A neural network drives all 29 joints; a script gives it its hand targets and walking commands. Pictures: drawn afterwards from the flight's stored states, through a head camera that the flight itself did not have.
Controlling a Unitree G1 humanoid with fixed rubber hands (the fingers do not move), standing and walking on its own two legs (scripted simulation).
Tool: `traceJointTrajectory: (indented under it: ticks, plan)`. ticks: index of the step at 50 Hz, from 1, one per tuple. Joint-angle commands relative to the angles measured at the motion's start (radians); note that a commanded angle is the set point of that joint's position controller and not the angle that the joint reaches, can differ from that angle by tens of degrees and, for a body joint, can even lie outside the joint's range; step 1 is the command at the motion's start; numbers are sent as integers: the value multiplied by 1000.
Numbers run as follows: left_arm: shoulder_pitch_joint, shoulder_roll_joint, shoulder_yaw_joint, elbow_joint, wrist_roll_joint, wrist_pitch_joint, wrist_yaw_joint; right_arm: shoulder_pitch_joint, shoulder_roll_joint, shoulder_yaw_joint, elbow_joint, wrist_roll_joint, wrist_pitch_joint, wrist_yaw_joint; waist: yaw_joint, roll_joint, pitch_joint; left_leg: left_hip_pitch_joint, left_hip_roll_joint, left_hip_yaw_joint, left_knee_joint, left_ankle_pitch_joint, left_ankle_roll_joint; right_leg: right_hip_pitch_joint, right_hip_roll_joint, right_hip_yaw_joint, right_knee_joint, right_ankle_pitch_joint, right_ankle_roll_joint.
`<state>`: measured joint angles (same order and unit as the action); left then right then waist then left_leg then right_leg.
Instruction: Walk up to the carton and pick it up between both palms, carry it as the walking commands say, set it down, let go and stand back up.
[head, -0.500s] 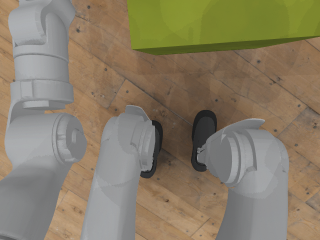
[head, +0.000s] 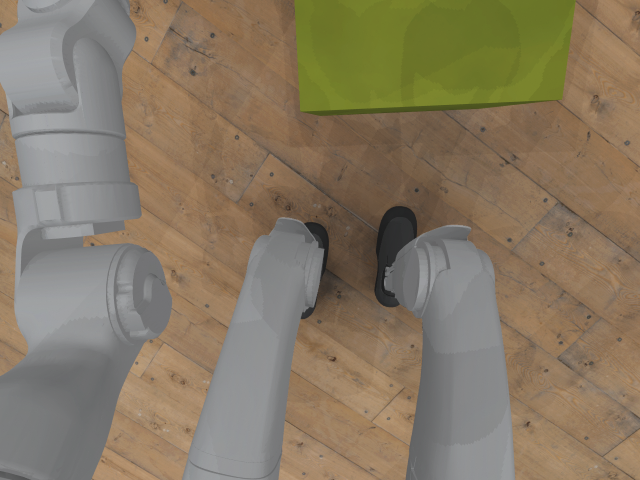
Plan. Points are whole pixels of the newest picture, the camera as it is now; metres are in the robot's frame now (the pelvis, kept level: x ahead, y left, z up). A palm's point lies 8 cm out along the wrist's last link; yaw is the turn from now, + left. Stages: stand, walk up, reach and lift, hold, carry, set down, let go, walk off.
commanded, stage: set down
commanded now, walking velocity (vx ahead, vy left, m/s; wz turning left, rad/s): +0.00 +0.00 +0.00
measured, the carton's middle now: (412, 12) +0.57 -0.06 -0.40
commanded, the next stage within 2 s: let go in 0.38 s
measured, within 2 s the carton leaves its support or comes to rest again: neither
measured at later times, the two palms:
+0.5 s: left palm out of the picture +0.54 +0.20 -0.03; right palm out of the picture +0.59 -0.27 -0.01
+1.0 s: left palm out of the picture +0.35 +0.24 +0.10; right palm out of the picture +0.38 -0.26 +0.09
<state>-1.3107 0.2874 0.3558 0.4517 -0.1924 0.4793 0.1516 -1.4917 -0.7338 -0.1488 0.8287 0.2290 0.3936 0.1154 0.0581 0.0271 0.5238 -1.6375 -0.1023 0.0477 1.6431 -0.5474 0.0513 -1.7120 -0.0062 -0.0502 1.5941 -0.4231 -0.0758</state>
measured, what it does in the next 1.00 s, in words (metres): rises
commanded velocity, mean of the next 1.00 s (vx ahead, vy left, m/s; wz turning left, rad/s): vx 0.00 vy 0.00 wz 0.00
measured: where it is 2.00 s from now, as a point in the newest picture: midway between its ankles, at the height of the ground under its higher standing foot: (346, 280)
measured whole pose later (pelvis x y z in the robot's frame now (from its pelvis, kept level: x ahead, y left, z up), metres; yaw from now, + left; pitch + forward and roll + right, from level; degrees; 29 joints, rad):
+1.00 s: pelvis +0.04 +0.00 +0.16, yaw -1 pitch +15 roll +2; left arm -0.30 0.29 0.15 0.38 -0.14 0.35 -0.06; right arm -0.40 -0.39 -0.12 0.43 0.10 0.33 0.05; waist 0.03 0.03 0.18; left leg -0.84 -0.10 0.00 0.93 -0.36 0.04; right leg -0.92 0.01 -0.03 0.92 -0.27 -0.05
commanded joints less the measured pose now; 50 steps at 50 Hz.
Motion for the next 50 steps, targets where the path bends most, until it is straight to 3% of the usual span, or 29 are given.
traceJointTrajectory:
  ticks: [1, 3, 5, 7, 9, 11, 12, 13, 17, 18, 20, 22, 25, 26, 28, 29, 30, 32, 33, 34, 35, 36, 39, 43, 44, 46, 47, 48, 50]
  plan:
    - [-164, 249, -106, -234, -32, -9, 3, -269, -307, -64, -309, -29, -7, 20, -18, -129, -2281, 557, 25, -60, -307, 516, -95, 1211, 67, 139, -164, 625, 9]
    - [-178, 264, -94, -178, -22, -4, 0, -295, -316, -68, -266, -35, -3, 29, -5, -129, -2193, 555, 28, -64, -350, 468, -93, 1162, 65, 134, -210, 552, 13]
    - [-172, 246, -109, -233, -26, -1, 2, -259, -313, -77, -276, -38, -3, 35, -12, -100, -2282, 653, 26, -70, -392, 527, -105, 1224, 74, 126, -246, 590, 7]
    - [-171, 262, -92, -194, -15, 2, 6, -282, -333, -86, -262, -50, -4, 35, -4, -115, -2256, 640, 26, -69, -423, 494, -105, 1242, 69, 130, -281, 593, 6]
    - [-189, 258, -103, -240, -19, 4, 7, -307, -329, -80, -324, -34, -2, 37, 1, -121, -2303, 706, 27, -72, -465, 516, -99, 1300, 74, 132, -314, 597, 8]
    - [-175, 243, -110, -181, -30, 9, 4, -273, -321, -78, -247, -47, 4, 42, -18, -144, -2255, 663, 25, -67, -513, 473, -97, 1348, 67, 139, -360, 588, 11]
    - [-178, 248, -98, -203, -27, 5, 0, -302, -322, -68, -299, -36, 3, 44, 4, -151, -2277, 644, 21, -53, -524, 463, -93, 1404, 66, 152, -372, 608, 12]
    - [-173, 252, -92, -163, -20, 5, -4, -294, -298, -50, -259, -32, 7, 45, 24, -168, -2225, 583, 22, -52, -551, 421, -89, 1436, 61, 163, -394, 606, 11]
    - [-133, 196, -92, 3, 15, -20, -27, -253, -227, -38, -55, -78, -14, 59, 30, -168, -2007, 498, 25, -72, -600, 356, -93, 1377, 38, 168, -453, 532, 6]
    - [-132, 184, -92, 29, 21, -32, -32, -275, -213, -30, -81, -87, -25, 61, 30, -188, -1988, 485, 20, -68, -599, 366, -89, 1383, 36, 168, -456, 541, 11]
    - [-175, 209, -82, -62, 32, -59, -34, -263, -204, -32, -100, -108, -36, 54, 30, -201, -2079, 488, 15, -67, -590, 378, -90, 1461, 28, 181, -446, 599, 9]
    - [-142, 185, -104, -14, 31, -66, -43, -175, -155, -29, -8, -127, -31, 48, 7, -184, -2058, 492, 12, -58, -583, 387, -85, 1468, 20, 174, -441, 618, 18]
    - [122, 180, -150, -162, 34, -64, -46, 82, -162, -44, -187, -167, -28, 21, -10, -186, -2417, 687, 5, -59, -563, 551, -87, 1704, 24, 156, -407, 825, 25]
    - [141, 207, -140, -202, 36, -67, -45, 82, -152, -41, -263, -147, -25, -1, -3, -209, -2413, 622, 1, -53, -572, 548, -73, 1784, 20, 179, -393, 888, 31]
    - [161, 256, -117, -292, 51, -67, -55, 47, -169, -68, -418, -123, -22, -40, -5, -214, -2363, 545, -4, -44, -592, 508, -59, 1848, 10, 198, -407, 919, 41]
    - [230, 277, -120, -377, 48, -66, -63, 85, -190, -79, -558, -122, -19, -60, -2, -220, -2440, 565, -6, -44, -599, 516, -51, 1945, 8, 210, -409, 954, 44]
    - [337, 268, -136, -389, 58, -51, -67, 171, -175, -75, -616, -128, -9, -73, -13, -239, -2486, 630, -5, -43, -607, 535, -47, 2002, 5, 201, -426, 966, 54]
    - [424, 284, -163, -469, 48, -34, -89, 242, -181, -66, -768, -82, 19, -97, -11, -204, -2485, 692, 9, -45, -634, 553, -46, 2037, 8, 201, -472, 963, 54]
    - [428, 283, -172, -473, 46, -27, -97, 276, -187, -80, -757, -73, 32, -102, -14, -191, -2413, 701, 17, -48, -655, 531, -48, 1990, 11, 189, -491, 906, 58]
    - [566, 269, -184, -544, 63, -24, -108, 443, -143, -65, -810, -76, 37, -103, -23, -163, -2458, 840, 23, -51, -668, 574, -55, 2029, 18, 183, -530, 913, 60]
    - [556, 268, -186, -504, 51, -21, -117, 458, -135, -70, -769, -75, 39, -102, -31, -164, -2309, 820, 29, -63, -682, 525, -54, 1911, 17, 168, -548, 814, 62]
    - [613, 258, -197, -542, 54, -29, -127, 516, -108, -55, -815, -67, 30, -100, -26, -141, -2274, 889, 35, -67, -698, 515, -57, 1885, 25, 162, -579, 779, 58]
    - [741, 246, -193, -532, 66, -69, -148, 674, -47, -59, -801, -108, -5, -96, -28, -147, -2069, 929, 53, -68, -748, 421, -51, 1846, 15, 159, -643, 639, 53]
    - [941, 138, -228, -363, 82, -133, -186, 872, 103, -50, -653, -152, -73, -73, -11, -124, -1615, 913, 81, -76, -843, 258, -53, 1714, -6, 158, -742, 430, 49]
    - [937, 110, -252, -366, 76, -156, -193, 910, 136, -36, -628, -160, -91, -67, -27, -111, -1552, 928, 87, -84, -858, 272, -53, 1696, -7, 156, -758, 430, 49]
    - [858, 56, -270, -146, 75, -182, -209, 851, 194, -45, -390, -191, -115, -54, -40, -72, -1056, 732, 94, -78, -888, 115, -53, 1462, -16, 173, -814, 201, 56]
    - [926, 42, -286, -145, 76, -202, -219, 944, 232, -35, -362, -207, -124, -47, -60, -66, -1031, 760, 93, -67, -930, 90, -54, 1481, -8, 156, -841, 173, 51]
    - [1039, 47, -282, -181, 94, -226, -223, 1056, 236, -23, -410, -224, -146, -43, -45, -72, -1085, 864, 97, -70, -952, 123, -59, 1546, -1, 153, -856, 176, 52]
    - [1089, 14, -312, -100, 84, -249, -241, 1133, 293, 10, -374, -234, -173, -41, -63, -106, -968, 910, 104, -65, -968, 92, -54, 1522, -5, 153, -897, 120, 53]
